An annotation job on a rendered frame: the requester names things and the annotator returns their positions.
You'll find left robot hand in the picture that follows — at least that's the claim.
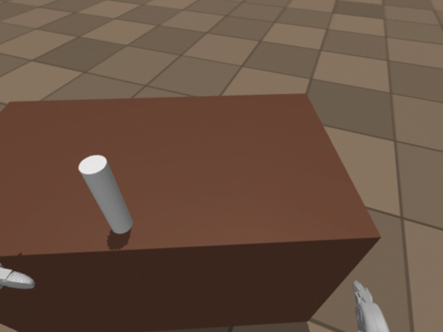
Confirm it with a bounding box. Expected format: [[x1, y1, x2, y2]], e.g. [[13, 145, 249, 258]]
[[0, 264, 35, 289]]

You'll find right robot hand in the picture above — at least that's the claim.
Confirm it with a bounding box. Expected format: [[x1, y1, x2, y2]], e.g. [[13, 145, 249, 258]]
[[353, 281, 390, 332]]

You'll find can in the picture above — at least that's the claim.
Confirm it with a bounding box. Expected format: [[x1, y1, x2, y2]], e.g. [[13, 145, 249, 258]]
[[78, 155, 133, 234]]

